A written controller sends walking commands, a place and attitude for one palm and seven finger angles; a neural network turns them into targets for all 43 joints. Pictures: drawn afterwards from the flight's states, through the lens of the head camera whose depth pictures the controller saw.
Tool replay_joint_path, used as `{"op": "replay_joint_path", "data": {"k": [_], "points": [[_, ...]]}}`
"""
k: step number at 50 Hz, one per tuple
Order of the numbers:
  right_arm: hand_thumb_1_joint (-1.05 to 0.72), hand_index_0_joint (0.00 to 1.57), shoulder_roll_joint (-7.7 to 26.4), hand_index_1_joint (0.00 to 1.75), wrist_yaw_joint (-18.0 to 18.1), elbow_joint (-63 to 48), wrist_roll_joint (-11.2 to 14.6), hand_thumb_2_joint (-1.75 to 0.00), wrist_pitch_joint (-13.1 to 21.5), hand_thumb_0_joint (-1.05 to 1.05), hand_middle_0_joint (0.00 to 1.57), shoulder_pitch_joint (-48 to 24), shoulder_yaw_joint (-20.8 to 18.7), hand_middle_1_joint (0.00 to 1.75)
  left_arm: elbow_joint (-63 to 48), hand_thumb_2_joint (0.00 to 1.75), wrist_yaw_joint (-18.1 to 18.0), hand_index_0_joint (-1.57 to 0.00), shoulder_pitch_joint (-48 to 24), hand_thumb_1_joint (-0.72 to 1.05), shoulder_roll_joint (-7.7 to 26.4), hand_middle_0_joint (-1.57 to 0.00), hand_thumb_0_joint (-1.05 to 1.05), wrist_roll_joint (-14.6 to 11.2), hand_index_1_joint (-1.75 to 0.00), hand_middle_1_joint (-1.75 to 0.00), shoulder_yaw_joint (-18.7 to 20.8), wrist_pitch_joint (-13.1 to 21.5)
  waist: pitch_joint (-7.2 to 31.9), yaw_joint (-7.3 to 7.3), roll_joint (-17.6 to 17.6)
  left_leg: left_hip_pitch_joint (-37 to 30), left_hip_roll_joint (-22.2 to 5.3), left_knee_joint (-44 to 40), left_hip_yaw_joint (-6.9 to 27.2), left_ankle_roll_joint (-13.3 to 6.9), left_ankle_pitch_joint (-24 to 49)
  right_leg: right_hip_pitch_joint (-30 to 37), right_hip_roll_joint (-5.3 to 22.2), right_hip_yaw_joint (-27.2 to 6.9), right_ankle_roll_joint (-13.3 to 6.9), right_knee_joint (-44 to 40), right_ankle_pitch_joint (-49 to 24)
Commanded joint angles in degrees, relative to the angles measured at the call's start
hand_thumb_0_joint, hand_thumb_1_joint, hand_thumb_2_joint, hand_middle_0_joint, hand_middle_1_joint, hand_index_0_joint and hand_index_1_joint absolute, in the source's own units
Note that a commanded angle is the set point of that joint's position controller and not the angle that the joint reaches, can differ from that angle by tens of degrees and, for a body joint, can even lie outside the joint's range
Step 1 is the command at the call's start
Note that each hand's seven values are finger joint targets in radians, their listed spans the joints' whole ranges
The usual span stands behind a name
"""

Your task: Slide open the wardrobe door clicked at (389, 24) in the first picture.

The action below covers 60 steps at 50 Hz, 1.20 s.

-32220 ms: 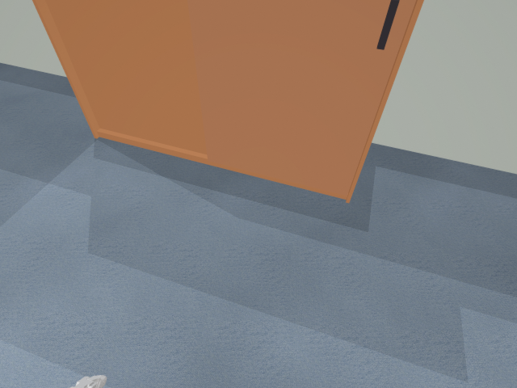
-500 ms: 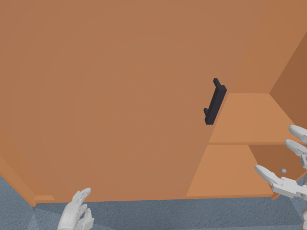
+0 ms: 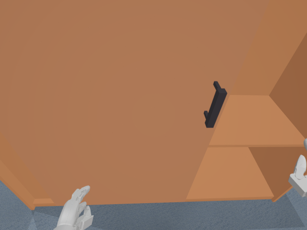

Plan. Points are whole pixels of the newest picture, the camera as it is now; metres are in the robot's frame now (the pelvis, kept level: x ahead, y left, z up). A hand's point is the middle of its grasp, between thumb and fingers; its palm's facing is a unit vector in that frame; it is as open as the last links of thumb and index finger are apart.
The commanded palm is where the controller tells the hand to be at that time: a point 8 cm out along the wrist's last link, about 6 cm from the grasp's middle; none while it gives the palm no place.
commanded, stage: draw the hand back to the body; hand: right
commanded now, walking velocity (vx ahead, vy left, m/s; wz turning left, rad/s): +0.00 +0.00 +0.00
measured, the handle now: (212, 104) +0.46 -0.20 +0.11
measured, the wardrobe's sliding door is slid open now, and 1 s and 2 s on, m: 0.62 0.62 0.62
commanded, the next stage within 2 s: step back with the hand held close in 0.14 s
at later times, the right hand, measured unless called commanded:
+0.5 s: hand (294, 177) +0.18 -0.27 +0.16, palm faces +0.41 +0.81 -0.43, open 7.4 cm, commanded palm +0.12 -0.31 +0.17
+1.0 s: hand out of the picture +0.08 -0.31 +0.16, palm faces +0.51 +0.74 -0.44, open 7.4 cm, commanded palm +0.02 -0.33 +0.17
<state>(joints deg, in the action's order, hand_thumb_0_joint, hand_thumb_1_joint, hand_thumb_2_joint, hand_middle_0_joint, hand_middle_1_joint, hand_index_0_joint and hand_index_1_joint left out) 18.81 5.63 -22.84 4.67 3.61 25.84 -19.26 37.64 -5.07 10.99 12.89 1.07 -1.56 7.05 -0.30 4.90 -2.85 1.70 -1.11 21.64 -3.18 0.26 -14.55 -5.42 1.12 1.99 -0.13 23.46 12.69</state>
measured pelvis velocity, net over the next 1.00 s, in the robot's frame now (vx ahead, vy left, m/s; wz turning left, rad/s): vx -0.10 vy -0.03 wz -0.06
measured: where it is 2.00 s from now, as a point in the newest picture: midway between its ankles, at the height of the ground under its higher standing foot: outside the picture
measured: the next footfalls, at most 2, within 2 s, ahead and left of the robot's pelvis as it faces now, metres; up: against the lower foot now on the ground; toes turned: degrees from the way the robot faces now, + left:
left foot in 1.38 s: -0.18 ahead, +0.11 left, +0.00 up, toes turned -2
right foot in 1.52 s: -0.04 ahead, -0.12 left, +0.00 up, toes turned +1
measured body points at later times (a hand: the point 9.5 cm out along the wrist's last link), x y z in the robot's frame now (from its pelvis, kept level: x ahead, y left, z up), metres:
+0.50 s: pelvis -0.02 -0.01 +0.00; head -0.02 +0.00 +0.45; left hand +0.17 +0.23 -0.08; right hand +0.15 -0.31 +0.18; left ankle -0.02 +0.12 -0.74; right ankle +0.01 -0.12 -0.74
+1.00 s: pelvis -0.10 -0.03 -0.02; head -0.09 -0.05 +0.43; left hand +0.09 +0.20 -0.09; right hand +0.05 -0.34 +0.18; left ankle -0.02 +0.11 -0.74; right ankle +0.00 -0.12 -0.74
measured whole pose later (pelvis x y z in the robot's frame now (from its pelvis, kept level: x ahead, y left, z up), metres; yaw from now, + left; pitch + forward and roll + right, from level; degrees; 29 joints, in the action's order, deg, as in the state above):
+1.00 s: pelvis -0.10 -0.03 -0.02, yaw -4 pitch -1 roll +3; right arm 22.3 7.2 -28.0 1.1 14.5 29.0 -25.7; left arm 33.1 -4.8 13.7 12.2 0.4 -0.3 5.9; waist -1.5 1.3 -0.2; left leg 19.1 1.1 31.5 0.7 1.7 -11.3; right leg -25.6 0.1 0.2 -3.2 36.9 14.7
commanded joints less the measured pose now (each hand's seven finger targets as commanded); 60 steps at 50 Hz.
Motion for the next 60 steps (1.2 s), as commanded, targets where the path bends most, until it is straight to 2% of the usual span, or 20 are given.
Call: {"op": "replay_joint_path", "data": {"k": [1, 6, 12, 13, 14, 15, 17, 22, 27, 31, 38, 44, 47, 49, 52, 54, 55, 57, 59, 60], "points": [[-0.9, 0.2, 11.2, 0.3, 0.8, -13.0, -0.2, -0.9, 4.2, 0.0, 0.2, -6.3, -6.2, 0.3, -9.3, 0.9, -0.4, -0.2, -8.1, 0.9, 5.8, -0.2, 0.0, 0.0, -0.3, -0.3, 2.3, 3.3, 2.7, -0.2, -1.4, 3.8, 0.8, -3.6, 0.8, -0.8, 11.3, 2.4, -0.6, -0.6, -1.4, -3.2, -10.6], [-0.9, 0.2, 10.9, 0.3, 0.6, -11.1, 0.0, -0.9, 3.9, 0.0, 0.2, -5.6, -6.3, 0.3, -9.3, 0.9, -0.5, -0.2, -8.4, 0.9, 5.7, -0.2, 0.0, 0.0, -0.3, -0.3, 2.3, 3.2, 1.1, -0.22, 1.2, 4.3, 0.9, -4.4, 0.8, -0.6, 10.1, 1.9, -0.5, -0.5, -1.6, -3.5, -9.3], [-0.9, 0.2, 11.0, 0.3, 0.6, -12.0, -0.1, -0.9, 4.3, 0.0, 0.2, -6.1, -6.4, 0.3, -9.3, 0.9, -0.5, -0.2, -8.5, 0.9, 5.6, -0.2, 0.0, 0.0, -0.3, -0.3, 2.4, 3.2, 1.7, -0.19, -1.2, 4.2, 0.9, -4.5, 1.0, -0.7, 9.7, 2.5, -0.6, -0.4, -1.5, -3.8, -9.0], [-0.9, 0.2, 12.9, 0.3, 0.9, -11.3, -0.1, -0.9, 4.3, 0.0, 0.2, -10.2, -7.7, 0.3, -8.6, 0.9, -0.7, -0.2, -8.3, 0.9, 5.9, -0.2, 0.0, -0.1, -0.3, -0.3, 2.4, 3.0, 1.9, -0.59, -0.2, 4.4, 0.9, -4.9, 1.0, -0.7, 9.3, 2.4, -0.7, -0.4, -1.6, -3.7, -8.5], [-0.9, 0.2, 22.1, 0.3, 2.0, -14.9, -1.1, -0.9, 7.3, 0.0, 0.2, -22.0, -16.4, 0.3, -11.7, 0.9, -0.3, -0.2, -8.2, 0.9, 6.2, -0.2, 0.0, -1.1, -0.3, -0.3, 1.3, 1.6, -4.2, -2.53, -3.3, 8.7, -1.3, -7.5, 4.2, -0.7, 10.5, -2.6, 0.2, -1.8, -1.9, -2.7, -4.5], [-0.9, 0.2, 16.5, 0.3, 1.4, -10.1, -0.8, -0.9, 7.9, 0.0, 0.2, -13.8, -12.2, 0.3, -10.0, 0.9, -0.3, -0.2, -8.7, 0.9, 6.1, -0.2, 0.0, -0.5, -0.3, -0.3, 2.2, 0.9, -1.3, -2.67, 2.1, 9.7, -2.7, -7.5, 4.4, -0.7, 12.0, -3.0, 0.4, -2.2, -2.3, -0.5, -5.8], [-0.9, 0.2, 11.1, 0.3, 0.5, -8.1, -1.1, -0.9, 7.4, 0.0, 0.2, -3.9, -7.6, 0.3, -11.5, 0.9, 0.2, -0.2, -8.0, 0.9, 6.4, -0.2, 0.0, -0.3, -0.3, -0.3, 2.7, -0.6, 2.0, -2.83, 3.9, 9.9, -3.6, -6.0, 4.4, -0.5, 16.7, -1.8, 0.6, -1.6, -2.4, 1.7, -10.5], [-0.9, 0.2, 13.1, 0.3, 1.0, -13.1, -1.0, -0.9, 7.9, 0.0, 0.2, 1.2, -9.3, 0.3, -13.6, 0.9, 0.1, -0.2, -7.0, 0.9, 7.0, -0.2, 0.0, -0.7, -0.3, -0.3, 3.7, -3.1, 9.0, -3.19, 1.8, 7.9, -2.7, -1.6, 3.1, 0.4, 21.0, -1.5, 1.8, -1.6, -2.3, 1.5, -19.0], [-0.9, 0.2, 15.6, 0.3, 1.7, -15.4, -0.6, -0.9, 8.6, 0.0, 0.2, 2.8, -12.0, 0.3, -15.3, 0.9, -0.5, -0.2, -6.5, 0.9, 6.8, -0.2, 0.0, -1.1, -0.3, -0.3, 4.1, -4.4, 9.9, -3.29, 2.1, 7.2, -1.8, 1.0, 3.0, 0.7, 21.4, -4.0, 2.6, -2.3, -2.3, 0.8, -19.9], [-0.9, 0.2, 15.4, 0.3, 2.1, -15.4, -0.7, -0.9, 9.4, 0.0, 0.2, 2.6, -11.9, 0.3, -15.7, 0.9, -0.8, -0.2, -6.1, 0.9, 7.2, -0.2, 0.0, -1.3, -0.3, -0.3, 4.1, -3.9, 8.1, -3.38, -0.7, 7.2, -1.0, 1.7, 3.4, 0.8, 14.5, -8.7, 3.3, -3.3, -2.7, -1.5, -11.9], [-0.9, 0.2, 14.0, 0.3, 2.6, -15.5, -2.5, -0.9, 11.7, 0.0, 0.2, 0.6, -11.5, 0.3, -16.0, 0.9, -0.7, -0.2, -5.3, 0.9, 8.5, -0.2, 0.0, -1.5, -0.3, -0.3, 4.4, -1.5, 2.8, -3.76, -3.8, 1.9, 0.8, 5.9, 4.3, 0.8, -0.2, -27.9, 5.8, -8.4, -5.3, -8.0, 20.2], [-0.9, 0.2, 15.4, 0.3, 2.6, -16.8, -3.9, -0.9, 14.3, 0.0, 0.2, 0.9, -14.2, 0.3, -15.3, 0.9, -0.7, -0.2, -4.3, 0.9, 8.6, -0.2, 0.0, -1.0, -0.3, -0.3, 5.1, 1.5, 4.4, -3.62, -6.1, -1.8, 3.2, 12.6, 6.1, 0.8, 1.1, -35.7, 7.9, -12.1, -7.1, -8.4, 28.7], [-0.9, 0.2, 14.2, 0.3, 2.4, -16.9, -3.5, -0.9, 14.9, 0.0, 0.2, -0.1, -13.0, 0.3, -14.5, 0.9, -0.4, -0.2, -3.2, 0.9, 7.6, -0.2, 0.0, -0.9, -0.3, -0.3, 5.0, 2.4, 3.4, -4.15, 0.0, 6.7, 0.4, 6.2, 11.5, -0.9, -3.0, -30.8, 4.2, -8.4, -5.3, -0.4, 24.7], [-0.9, 0.2, 14.9, 0.3, 2.6, -17.4, -2.9, -0.9, 15.0, 0.0, 0.2, -2.4, -12.2, 0.3, -12.9, 0.9, -0.2, -0.2, -2.3, 0.9, 7.2, -0.2, 0.0, -0.4, -0.3, -0.3, 5.2, 2.7, 2.7, -4.68, 5.6, 19.6, -4.6, -3.1, 17.7, -3.6, -11.0, -20.3, 0.6, -5.1, -2.8, 9.0, 17.4], [-0.9, 0.2, 14.2, 0.3, 3.7, -16.5, -2.7, -0.9, 14.9, 0.0, 0.2, -6.3, -9.3, 0.3, -10.4, 0.9, -0.1, -0.2, -1.5, 0.9, 6.3, -0.2, 0.0, -0.6, -0.3, -0.3, 4.6, 2.7, 3.1, -5.67, 8.3, 32.4, -8.6, -6.9, 16.8, -5.0, -13.8, -6.5, -1.3, -3.0, -1.0, 17.2, 9.7], [-0.9, 0.2, 15.6, 0.3, 4.1, -17.3, -2.6, -0.9, 15.1, 0.0, 0.2, -7.1, -10.3, 0.3, -10.7, 0.9, -0.6, -0.2, -2.2, 0.9, 6.9, -0.2, 0.0, -0.6, -0.3, -0.3, 4.6, 2.9, 2.4, -5.75, 4.4, 31.5, -4.5, -3.1, 12.0, -2.8, -12.6, -7.8, 0.6, -6.2, -1.9, 9.0, 11.6], [-0.9, 0.2, 15.1, 0.3, 4.0, -17.7, -2.5, -0.9, 15.4, 0.0, 0.2, -6.7, -10.4, 0.3, -11.4, 0.9, -0.8, -0.2, -2.5, 0.9, 7.3, -0.2, 0.0, -0.8, -0.3, -0.3, 4.4, 3.1, 2.1, -5.63, -0.8, 27.9, -1.1, 1.9, 9.0, -1.2, -13.0, -12.2, 3.8, -10.9, -3.0, 1.3, 17.2], [-0.9, 0.2, 15.1, 0.3, 3.7, -19.1, -3.7, -0.9, 16.2, 0.0, 0.2, -5.8, -13.1, 0.3, -12.5, 0.9, -1.2, -0.2, -4.5, 0.9, 8.7, -0.2, 0.0, -0.7, -0.3, -0.3, 4.9, 4.3, 5.4, -4.42, -16.6, 7.1, 7.8, 30.5, 3.8, 1.6, -6.4, -32.7, 17.0, -26.7, -8.8, -19.4, 38.4], [-0.9, 0.2, 18.3, 0.3, 3.4, -20.9, -3.1, -0.9, 16.8, 0.0, 0.2, -6.6, -15.6, 0.3, -11.9, 0.9, -0.4, -0.2, -3.8, 0.9, 6.7, -0.2, 0.0, -0.2, -0.3, -0.3, 6.0, 4.8, 8.1, -4.19, -10.4, 11.3, 7.5, 42.0, 6.7, 0.9, -11.2, -27.5, 18.0, -24.7, -10.4, -16.6, 25.5], [-0.9, 0.2, 15.9, 0.3, 3.3, -18.1, -2.8, -0.9, 16.7, 0.0, 0.2, -3.3, -14.5, 0.3, -11.1, 0.9, 0.5, -0.2, -4.3, 0.9, 6.6, -0.2, 0.0, 0.0, -0.3, -0.3, 6.2, 5.2, 7.3, -3.59, -8.5, 12.9, 7.1, 41.0, 6.1, 0.4, -12.6, -25.0, 17.0, -20.2, -10.0, -14.5, 22.7]]}}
